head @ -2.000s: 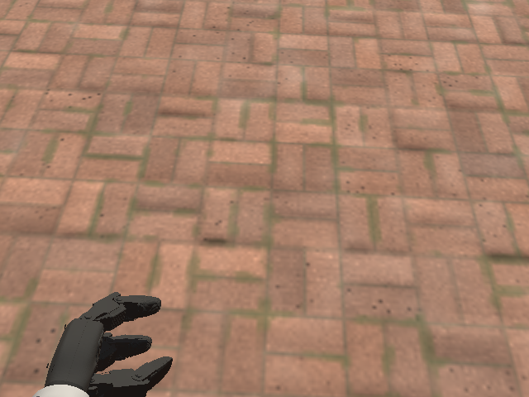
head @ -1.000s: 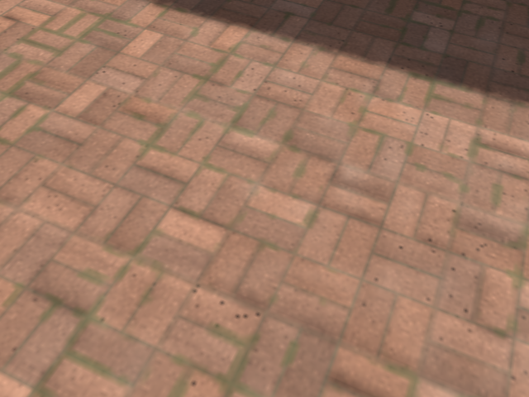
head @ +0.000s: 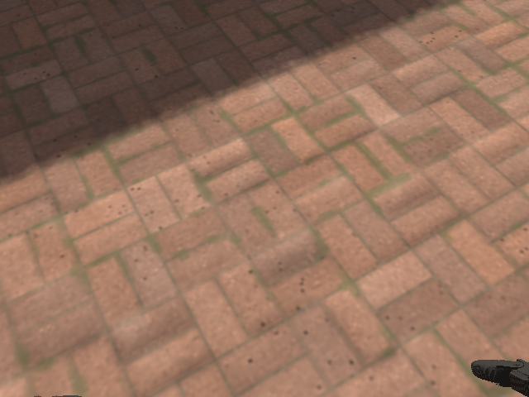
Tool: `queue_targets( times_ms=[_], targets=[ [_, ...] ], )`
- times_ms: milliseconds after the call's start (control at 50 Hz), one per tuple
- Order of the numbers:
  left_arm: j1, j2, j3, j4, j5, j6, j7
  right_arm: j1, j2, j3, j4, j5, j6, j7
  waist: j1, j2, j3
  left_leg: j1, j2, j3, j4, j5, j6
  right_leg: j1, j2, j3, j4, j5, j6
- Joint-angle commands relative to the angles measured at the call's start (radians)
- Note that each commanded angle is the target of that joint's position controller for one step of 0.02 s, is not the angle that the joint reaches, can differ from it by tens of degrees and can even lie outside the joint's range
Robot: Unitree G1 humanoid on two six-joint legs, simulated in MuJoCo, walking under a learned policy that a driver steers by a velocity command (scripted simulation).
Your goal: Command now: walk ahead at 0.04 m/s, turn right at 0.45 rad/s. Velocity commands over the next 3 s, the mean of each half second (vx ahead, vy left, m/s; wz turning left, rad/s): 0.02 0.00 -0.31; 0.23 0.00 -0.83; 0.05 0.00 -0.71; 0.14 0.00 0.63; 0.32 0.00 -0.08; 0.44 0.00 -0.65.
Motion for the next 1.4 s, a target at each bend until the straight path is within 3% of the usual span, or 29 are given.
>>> queue_targets(
  times_ms=[20, 100, 120, 140, 160, 200, 300, 400, 460, 480, 520, 560, 600, 720, 760, 780, 800, 820, 860, 1000, 1100, 1140, 1160, 1180, 1200, 1220, 1260, 1320, 1400],
  targets=[
    [-0.026, 0.141, 0.040, -0.070, 0.005, -0.004, 0.008, 0.087, -0.068, -0.017, -0.027, 0.003, 0.010, 0.003, -0.019, -0.111, -0.271, 0.171, -0.014, 0.038, -0.071, 0.071, -0.005, 0.101, -0.247, 0.226, -0.079, 0.255, -0.178],
    [-0.044, 0.082, 0.015, -0.059, 0.002, -0.004, -0.005, 0.116, -0.048, -0.020, -0.032, -0.014, 0.000, 0.016, -0.048, -0.146, -0.208, 0.308, -0.022, 0.075, -0.349, 0.216, 0.052, 0.028, -0.193, 0.239, -0.019, -0.033, -0.090],
    [-0.001, 0.040, 0.003, -0.047, 0.012, -0.008, -0.004, 0.118, -0.076, -0.024, -0.044, -0.036, -0.005, 0.016, -0.033, -0.079, -0.183, 0.342, 0.064, -0.017, -0.438, 0.279, 0.086, -0.005, -0.133, 0.197, 0.059, -0.157, -0.030],
    [0.075, 0.010, -0.004, -0.043, 0.021, -0.013, -0.002, 0.099, -0.149, -0.035, -0.067, -0.053, -0.007, 0.009, 0.028, 0.147, -0.163, 0.353, 0.258, -0.239, -0.522, 0.439, 0.185, -0.075, 0.000, 0.073, 0.250, -0.388, 0.042],
    [0.035, 0.065, 0.014, -0.067, 0.011, -0.021, 0.002, 0.087, -0.156, -0.038, -0.060, -0.070, -0.012, 0.008, 0.012, 0.299, -0.139, 0.233, 0.382, -0.441, -0.619, 0.378, 0.342, -0.091, -0.011, 0.048, 0.399, -0.498, 0.080],
    [-0.007, 0.139, 0.047, -0.034, -0.011, -0.014, 0.012, 0.051, -0.125, -0.038, -0.072, -0.038, -0.020, -0.003, -0.009, 0.150, -0.104, 0.248, 0.303, -0.342, -0.592, 0.300, 0.321, -0.128, -0.029, 0.077, 0.602, -0.424, 0.106],
    [-0.002, -0.017, -0.001, 0.004, -0.005, -0.002, 0.007, 0.059, -0.049, -0.018, -0.050, -0.010, 0.000, -0.013, -0.017, 0.143, -0.157, 0.348, 0.161, -0.099, -0.521, 0.448, 0.243, -0.022, -0.086, -0.022, 0.382, -0.349, 0.147],
    [-0.005, 0.053, 0.016, 0.011, -0.035, -0.003, -0.005, 0.154, -0.149, -0.062, -0.030, 0.007, 0.032, -0.037, -0.061, 0.201, -0.186, 0.475, 0.237, -0.109, -0.463, 0.559, 0.283, 0.046, -0.073, -0.124, 0.086, -0.229, 0.111],
    [0.022, 0.091, 0.029, 0.009, -0.015, 0.001, -0.009, 0.175, -0.129, -0.069, -0.022, 0.016, 0.038, -0.050, -0.049, 0.114, -0.164, 0.358, 0.194, -0.016, -0.369, 0.374, 0.172, 0.172, -0.113, -0.037, -0.091, 0.018, 0.005],
    [0.033, 0.195, 0.060, 0.007, -0.009, 0.001, 0.000, 0.153, -0.078, -0.057, -0.065, -0.016, 0.028, -0.048, -0.086, -0.145, -0.165, 0.194, 0.065, 0.135, -0.210, 0.220, 0.078, 0.232, -0.269, 0.210, -0.080, 0.231, -0.102],
    [0.117, 0.174, 0.060, 0.010, 0.017, -0.022, 0.001, -0.045, -0.072, -0.055, -0.125, -0.026, 0.008, -0.044, 0.044, -0.234, -0.127, -0.092, -0.073, 0.042, 0.118, -0.228, 0.023, 0.320, -0.410, 0.462, -0.184, 0.315, -0.281],
    [0.082, 0.147, 0.057, 0.019, -0.015, -0.046, 0.010, 0.052, -0.075, -0.063, -0.095, -0.005, 0.001, -0.022, -0.020, -0.115, -0.177, -0.141, -0.035, -0.029, 0.189, -0.154, 0.042, 0.367, -0.333, 0.378, -0.168, 0.082, -0.208],
    [0.082, 0.122, 0.048, 0.020, -0.045, -0.048, 0.010, 0.022, -0.075, -0.064, -0.096, 0.008, -0.027, 0.001, -0.006, -0.129, -0.141, -0.112, -0.030, -0.004, 0.010, -0.044, 0.051, 0.314, -0.286, 0.395, -0.251, -0.422, -0.171],
    [0.019, 0.141, 0.050, -0.020, -0.035, -0.037, 0.012, 0.088, -0.076, -0.079, -0.075, 0.041, -0.089, 0.030, -0.083, -0.177, -0.097, 0.343, -0.091, 0.029, -0.467, 0.102, 0.048, 0.052, -0.165, 0.394, -0.197, -0.408, -0.114],
    [0.014, 0.059, 0.028, -0.038, -0.025, -0.031, 0.013, 0.233, -0.129, -0.101, -0.039, 0.024, -0.077, 0.011, -0.136, -0.079, -0.167, 0.662, 0.045, -0.052, -0.550, 0.197, 0.080, -0.136, -0.059, 0.287, 0.080, -0.419, -0.021],
    [0.059, -0.019, 0.010, -0.067, -0.029, -0.029, 0.013, 0.295, -0.202, -0.102, -0.043, -0.019, -0.068, 0.006, -0.105, 0.163, -0.220, 0.759, 0.316, -0.386, -0.594, 0.122, 0.191, -0.339, 0.035, 0.129, 0.387, -0.544, 0.027],
    [0.067, 0.071, 0.029, -0.105, -0.029, -0.039, 0.008, 0.244, -0.216, -0.107, -0.049, -0.036, -0.072, 0.013, -0.052, 0.230, -0.126, 0.606, 0.461, -0.558, -0.652, 0.091, 0.289, -0.430, -0.083, 0.111, 0.523, -0.487, 0.053],
    [0.054, 0.140, 0.049, -0.085, -0.025, -0.032, 0.003, 0.170, -0.148, -0.088, -0.069, -0.022, -0.070, 0.005, -0.041, 0.172, -0.054, 0.527, 0.410, -0.441, -0.660, 0.085, 0.292, -0.424, -0.146, 0.072, 0.600, -0.400, 0.077],
    [0.076, 0.151, 0.065, -0.049, -0.023, -0.011, 0.002, 0.088, -0.093, -0.067, -0.087, -0.008, -0.051, -0.016, -0.021, 0.144, -0.021, 0.466, 0.279, -0.208, -0.665, 0.140, 0.228, -0.404, -0.170, 0.029, 0.682, -0.278, 0.111],
    [-0.050, 0.035, 0.016, -0.086, -0.025, -0.006, -0.041, 0.125, -0.153, -0.074, -0.033, -0.012, -0.012, -0.039, -0.075, 0.108, -0.066, 0.481, 0.240, 0.149, -0.612, 0.580, 0.239, -0.292, -0.208, -0.108, 0.453, -0.072, 0.138],
    [-0.052, 0.082, 0.037, -0.079, -0.028, 0.013, -0.067, 0.104, -0.203, -0.090, -0.021, 0.036, -0.006, -0.007, -0.047, 0.120, -0.102, 0.509, 0.265, 0.246, -0.485, 0.760, 0.194, -0.079, -0.147, -0.205, 0.211, -0.082, 0.065],
    [0.075, 0.129, 0.069, -0.042, -0.029, 0.018, -0.061, 0.090, -0.193, -0.089, -0.018, 0.058, -0.010, 0.003, 0.032, 0.102, -0.166, 0.498, 0.243, 0.292, -0.266, 0.893, 0.151, 0.119, -0.074, -0.235, 0.068, -0.051, 0.002],
    [0.212, 0.183, 0.097, -0.001, -0.025, 0.014, -0.040, 0.118, -0.160, -0.078, -0.011, 0.053, -0.015, 0.010, 0.099, 0.027, -0.220, 0.356, 0.192, 0.312, -0.041, 0.767, 0.092, 0.356, -0.044, -0.186, -0.044, 0.112, -0.059],
    [0.225, 0.301, 0.118, -0.018, -0.043, 0.010, -0.018, 0.162, -0.037, -0.043, -0.056, -0.017, -0.021, 0.016, 0.026, -0.250, -0.252, 0.027, 0.071, 0.307, 0.260, -0.162, 0.024, 0.589, -0.278, 0.172, -0.002, 0.642, -0.158],
    [0.154, 0.344, 0.110, -0.081, 0.006, -0.024, -0.034, 0.186, -0.078, -0.036, -0.093, -0.030, -0.034, 0.014, -0.005, -0.303, -0.463, -0.200, -0.067, 0.064, 0.537, -0.351, -0.009, 0.720, -0.484, 0.650, -0.081, 0.434, -0.410],
    [0.143, 0.264, 0.093, -0.085, 0.007, -0.043, -0.047, 0.079, -0.157, -0.053, -0.094, -0.004, -0.043, 0.013, 0.063, -0.111, -0.446, -0.234, -0.021, -0.042, 0.518, -0.236, 0.016, 0.674, -0.449, 0.559, -0.147, 0.303, -0.354],
    [0.058, 0.200, 0.072, -0.069, -0.031, -0.050, -0.035, 0.044, -0.143, -0.048, -0.092, -0.011, -0.043, -0.010, -0.002, -0.020, -0.254, -0.202, 0.026, -0.052, 0.363, -0.088, 0.035, 0.458, -0.336, 0.392, -0.167, 0.154, -0.239],
    [-0.055, 0.166, 0.053, -0.096, -0.010, -0.032, -0.004, 0.109, -0.144, -0.050, -0.057, -0.015, -0.016, -0.011, -0.068, -0.061, -0.211, -0.046, 0.012, -0.012, 0.221, -0.003, 0.013, 0.250, -0.271, 0.261, -0.164, 0.273, -0.197],
    [-0.033, 0.115, 0.022, -0.053, 0.010, -0.029, 0.011, 0.161, -0.074, -0.020, -0.019, -0.005, 0.008, -0.012, -0.046, -0.080, -0.260, 0.085, 0.034, 0.041, 0.096, 0.067, -0.027, 0.175, -0.250, 0.134, -0.123, 0.386, -0.181]
  ],
)
Next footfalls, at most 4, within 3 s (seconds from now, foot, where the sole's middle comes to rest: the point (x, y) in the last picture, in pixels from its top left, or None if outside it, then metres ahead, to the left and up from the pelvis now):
0.12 left None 0.10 0.16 -0.77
0.46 right None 0.02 -0.08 -0.77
0.76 left None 0.13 0.15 -0.77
1.16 right None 0.12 -0.16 -0.77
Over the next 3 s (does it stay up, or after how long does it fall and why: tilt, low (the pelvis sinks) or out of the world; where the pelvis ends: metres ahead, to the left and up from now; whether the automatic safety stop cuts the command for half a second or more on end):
stays up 0.41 -0.25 0.01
